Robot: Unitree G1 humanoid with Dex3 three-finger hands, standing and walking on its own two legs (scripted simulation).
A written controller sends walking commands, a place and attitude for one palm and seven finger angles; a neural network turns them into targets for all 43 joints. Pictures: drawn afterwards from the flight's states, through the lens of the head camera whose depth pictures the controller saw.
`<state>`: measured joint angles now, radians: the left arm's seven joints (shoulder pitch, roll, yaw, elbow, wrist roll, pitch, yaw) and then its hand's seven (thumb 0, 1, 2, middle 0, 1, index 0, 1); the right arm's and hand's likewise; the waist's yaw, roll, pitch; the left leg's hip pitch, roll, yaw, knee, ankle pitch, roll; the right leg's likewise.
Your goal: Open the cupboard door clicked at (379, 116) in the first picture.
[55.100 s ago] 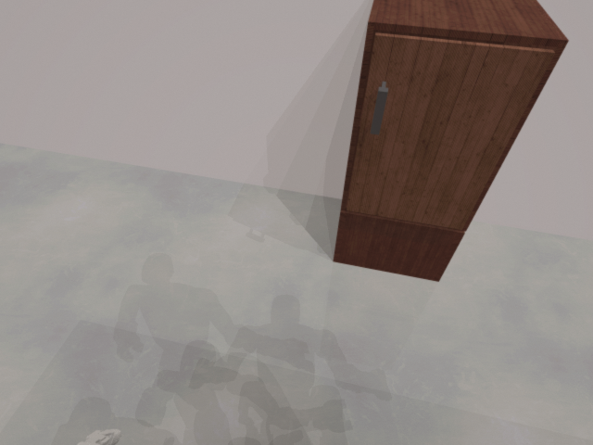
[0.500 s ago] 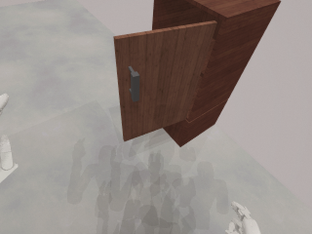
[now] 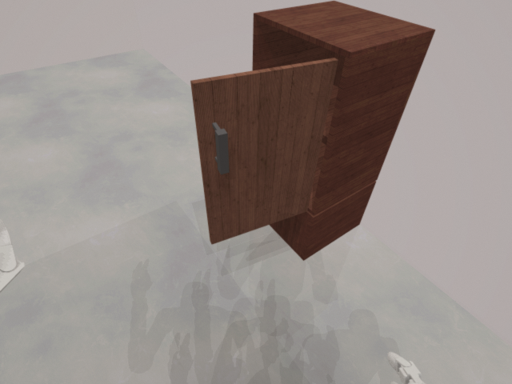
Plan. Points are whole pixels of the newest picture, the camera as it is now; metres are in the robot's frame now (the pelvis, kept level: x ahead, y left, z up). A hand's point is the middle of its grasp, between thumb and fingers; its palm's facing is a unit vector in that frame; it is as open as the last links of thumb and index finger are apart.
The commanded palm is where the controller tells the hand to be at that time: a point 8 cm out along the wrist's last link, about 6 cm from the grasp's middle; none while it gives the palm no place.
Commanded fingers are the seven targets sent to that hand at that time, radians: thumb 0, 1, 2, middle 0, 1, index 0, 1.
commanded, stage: stop stepping back and stand still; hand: left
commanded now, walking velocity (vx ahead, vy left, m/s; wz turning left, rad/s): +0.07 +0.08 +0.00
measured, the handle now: (219, 147) +0.68 +0.12 +0.01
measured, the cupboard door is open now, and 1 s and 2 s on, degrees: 80 80 80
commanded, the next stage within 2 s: let the arm hang, fingers relaxed in 0.16 s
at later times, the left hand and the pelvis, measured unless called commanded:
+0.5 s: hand out of the picture +0.11 +0.20 -0.12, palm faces +0.04 -0.96 -0.26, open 7.4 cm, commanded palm none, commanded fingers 0.00 0.90 0.90 -0.20 -0.30 -0.20 -0.30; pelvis -0.01 +0.01 +0.00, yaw +4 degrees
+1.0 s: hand out of the picture +0.00 +0.25 -0.14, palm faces +0.06 -0.95 -0.31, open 7.4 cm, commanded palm none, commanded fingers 0.00 0.90 0.90 -0.20 -0.30 -0.20 -0.30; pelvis -0.01 +0.02 +0.02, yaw +3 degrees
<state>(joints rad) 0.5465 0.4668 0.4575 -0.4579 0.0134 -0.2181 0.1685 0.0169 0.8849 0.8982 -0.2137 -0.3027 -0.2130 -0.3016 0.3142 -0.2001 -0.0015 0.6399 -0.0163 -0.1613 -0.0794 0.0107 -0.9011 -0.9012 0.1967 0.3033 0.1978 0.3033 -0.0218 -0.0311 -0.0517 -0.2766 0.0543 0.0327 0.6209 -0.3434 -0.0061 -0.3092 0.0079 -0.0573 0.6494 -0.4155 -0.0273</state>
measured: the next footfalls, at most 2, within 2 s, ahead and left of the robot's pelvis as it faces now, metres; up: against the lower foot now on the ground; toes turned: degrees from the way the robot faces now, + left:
left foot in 0.24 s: +0.06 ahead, +0.15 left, +0.00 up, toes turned +4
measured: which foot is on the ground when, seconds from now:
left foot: down 0.00-0.00, up 0.02-0.22, down 0.24-1.00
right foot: down 0.00-1.00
